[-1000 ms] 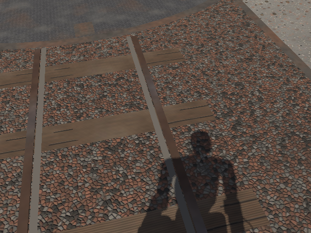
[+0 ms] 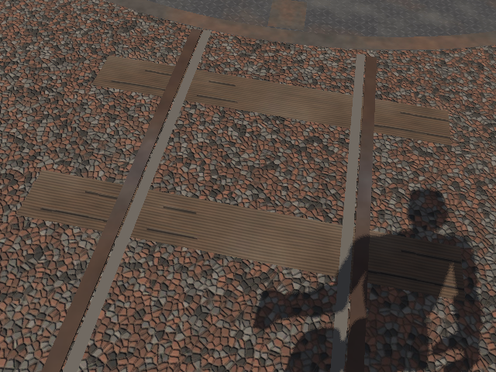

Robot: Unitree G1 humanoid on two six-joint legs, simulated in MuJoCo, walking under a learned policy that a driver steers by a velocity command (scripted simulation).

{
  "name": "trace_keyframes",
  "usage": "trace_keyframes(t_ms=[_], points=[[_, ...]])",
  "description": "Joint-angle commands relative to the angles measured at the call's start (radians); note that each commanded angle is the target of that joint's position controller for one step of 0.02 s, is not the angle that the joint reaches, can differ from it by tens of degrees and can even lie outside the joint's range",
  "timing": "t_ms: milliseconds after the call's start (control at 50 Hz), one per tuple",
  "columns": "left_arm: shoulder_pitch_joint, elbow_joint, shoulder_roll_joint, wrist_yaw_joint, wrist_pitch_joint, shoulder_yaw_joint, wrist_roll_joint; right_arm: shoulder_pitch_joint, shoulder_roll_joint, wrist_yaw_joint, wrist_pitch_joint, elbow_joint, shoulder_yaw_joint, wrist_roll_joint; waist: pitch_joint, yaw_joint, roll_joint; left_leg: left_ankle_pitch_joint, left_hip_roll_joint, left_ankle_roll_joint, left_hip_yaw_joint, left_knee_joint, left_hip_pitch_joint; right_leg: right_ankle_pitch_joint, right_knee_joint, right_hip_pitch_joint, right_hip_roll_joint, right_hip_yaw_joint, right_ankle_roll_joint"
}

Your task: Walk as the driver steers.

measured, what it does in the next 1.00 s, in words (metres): steps on the spot, turning left: right foot, then left foot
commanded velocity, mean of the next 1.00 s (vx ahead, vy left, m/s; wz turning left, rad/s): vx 0.02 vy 0.00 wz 0.48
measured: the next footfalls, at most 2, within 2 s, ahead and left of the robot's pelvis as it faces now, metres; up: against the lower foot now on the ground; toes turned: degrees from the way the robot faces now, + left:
right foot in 0.32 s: +0.13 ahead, -0.15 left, +0.00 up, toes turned +16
left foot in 0.82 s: +0.02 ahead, +0.04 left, +0.00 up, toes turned +26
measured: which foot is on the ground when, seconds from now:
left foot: down 0.00-0.32, up 0.34-0.80, down 0.82-1.00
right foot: up 0.00-0.30, down 0.32-0.80, up 0.82-1.00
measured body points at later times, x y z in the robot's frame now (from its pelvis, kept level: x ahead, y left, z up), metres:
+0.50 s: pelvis +0.06 -0.08 +0.01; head +0.10 -0.10 +0.45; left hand +0.11 +0.22 -0.08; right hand +0.24 -0.33 -0.13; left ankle -0.02 +0.03 -0.64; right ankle +0.09 -0.17 -0.74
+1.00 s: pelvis +0.03 -0.05 +0.01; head +0.03 -0.01 +0.45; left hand -0.04 +0.23 -0.14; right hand +0.27 -0.19 -0.09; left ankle -0.01 +0.02 -0.74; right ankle +0.08 -0.18 -0.69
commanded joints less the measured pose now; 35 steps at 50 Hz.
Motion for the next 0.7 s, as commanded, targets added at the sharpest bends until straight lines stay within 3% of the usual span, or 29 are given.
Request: trace_keyframes(t_ms=[20, 100, 220, 260, 300, 320, 340, 360, 380, 400, 420, 460, 500, 600, 700], points=[[0.026, -0.062, 0.098, 0.005, 0.011, 0.024, -0.004, 0.064, -0.156, -0.01, 0.006, -0.063, -0.036, -0.002, -0.149, 0.01, 0.105, 0.374, 0.289, 0.065, -0.29, -0.064, 0.167, 0.013, -0.02, -0.026, 0.019, -0.004, 0.012], [-0.018, -0.093, 0.104, 0.01, 0.01, 0.02, -0.011, 0.081, -0.165, -0.012, 0.016, -0.084, -0.041, -0.01, -0.126, -0.002, 0.119, 0.326, 0.297, 0.088, -0.361, -0.043, 0.204, -0.039, -0.1, -0.024, 0.046, 0.017, 0.001], [-0.015, -0.131, 0.12, 0.015, -0.008, 0.009, -0.033, 0.056, -0.19, -0.003, 0.028, -0.122, -0.048, -0.019, -0.134, 0.006, 0.135, 0.512, 0.292, 0.102, -0.443, 0.033, 0.197, -0.136, -0.257, 0.134, 0.11, 0.021, -0.035], [0.025, -0.133, 0.128, 0.018, -0.015, 0.007, -0.04, 0.021, -0.196, 0.002, 0.034, -0.137, -0.049, -0.015, -0.136, 0.025, 0.146, 0.503, 0.274, 0.074, -0.475, 0.048, 0.173, -0.131, -0.375, 0.235, 0.126, 0.021, -0.046], [0.111, -0.118, 0.13, 0.025, -0.025, 0.006, -0.033, -0.049, -0.191, 0.002, 0.039, -0.16, -0.047, 0.003, -0.124, 0.086, 0.133, 0.339, 0.206, -0.004, -0.463, 0.092, 0.076, 0.027, -0.648, 0.431, 0.124, 0.007, -0.055], [0.132, -0.117, 0.176, 0.035, -0.032, 0.016, -0.019, -0.04, -0.149, 0.0, 0.037, -0.174, -0.036, 0.01, -0.135, 0.077, 0.044, 0.091, 0.139, -0.061, -0.395, 0.187, -0.028, 0.094, -0.754, 0.558, 0.0, 0.103, -0.081], [0.094, -0.148, 0.248, 0.043, -0.027, 0.021, -0.015, 0.074, -0.059, -0.004, 0.035, -0.177, -0.015, 0.0, -0.161, 0.0, -0.186, -0.405, 0.004, -0.114, -0.192, 0.415, -0.178, 0.366, -0.744, 0.68, -0.278, 0.343, -0.143], [0.108, -0.153, 0.28, 0.032, -0.013, 0.029, -0.017, 0.074, -0.162, -0.008, 0.043, -0.174, -0.039, -0.019, -0.167, 0.026, -0.195, -0.55, -0.036, -0.128, -0.076, 0.576, -0.257, 0.506, -0.73, 0.592, -0.353, 0.45, -0.282], [0.111, -0.154, 0.233, 0.024, -0.011, 0.021, -0.02, 0.055, -0.19, -0.004, 0.048, -0.168, -0.047, -0.033, -0.135, 0.017, -0.121, -0.489, 0.029, -0.142, -0.076, 0.705, -0.257, 0.513, -0.73, 0.551, -0.334, 0.401, -0.312], [0.062, -0.163, 0.177, 0.018, -0.012, 0.006, -0.025, 0.033, -0.197, 0.006, 0.054, -0.153, -0.051, -0.031, -0.087, 0.006, -0.063, -0.411, 0.055, -0.152, -0.079, 0.75, -0.252, 0.476, -0.725, 0.504, -0.248, 0.268, -0.28], [0.024, -0.176, 0.162, 0.015, -0.009, 0.001, -0.016, 0.038, -0.184, 0.019, 0.063, -0.145, -0.049, -0.02, -0.077, -0.007, -0.071, -0.355, 0.057, -0.166, -0.064, 0.783, -0.246, 0.473, -0.718, 0.493, -0.176, 0.164, -0.242], [0.037, -0.18, 0.17, 0.02, -0.01, 0.004, -0.008, 0.037, -0.175, 0.042, 0.073, -0.146, -0.043, -0.008, -0.103, 0.004, -0.122, -0.298, 0.059, -0.189, -0.031, 0.844, -0.253, 0.573, -0.699, 0.52, -0.127, 0.066, -0.232], [0.08, -0.174, 0.175, 0.017, -0.013, 0.01, -0.008, -0.003, -0.167, 0.049, 0.078, -0.163, -0.037, -0.002, -0.118, 0.029, -0.116, -0.278, 0.066, -0.202, -0.015, 0.839, -0.274, 0.585, -0.693, 0.56, -0.133, 0.034, -0.245], [0.158, -0.152, 0.197, 0.013, -0.017, 0.025, -0.006, -0.087, -0.145, 0.058, 0.091, -0.202, -0.021, -0.006, -0.109, 0.073, -0.126, -0.284, 0.11, -0.208, 0.01, 0.678, -0.301, 0.493, -0.7, 0.637, -0.19, 0.025, -0.276], [0.145, -0.143, 0.221, -0.01, -0.018, 0.035, -0.002, -0.111, -0.106, 0.059, 0.089, -0.227, 0.006, 0.003, -0.12, 0.075, -0.153, -0.331, 0.124, -0.164, 0.062, 0.419, -0.099, 0.471, -0.672, 0.539, -0.198, -0.022, -0.272]])
Keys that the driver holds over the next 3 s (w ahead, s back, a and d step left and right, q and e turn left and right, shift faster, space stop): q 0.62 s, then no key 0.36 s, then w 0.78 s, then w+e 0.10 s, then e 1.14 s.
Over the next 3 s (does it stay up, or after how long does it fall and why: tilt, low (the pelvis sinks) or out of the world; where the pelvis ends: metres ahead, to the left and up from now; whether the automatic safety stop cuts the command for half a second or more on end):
stays up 0.44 0.20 0.01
